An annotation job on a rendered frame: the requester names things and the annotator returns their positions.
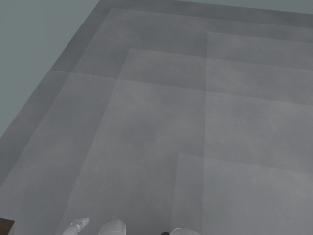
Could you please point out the cupboard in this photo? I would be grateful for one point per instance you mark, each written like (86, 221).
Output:
(5, 226)

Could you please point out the left robot hand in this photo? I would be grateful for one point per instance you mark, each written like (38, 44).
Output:
(76, 226)

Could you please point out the robot left thigh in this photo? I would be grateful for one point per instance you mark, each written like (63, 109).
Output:
(113, 227)

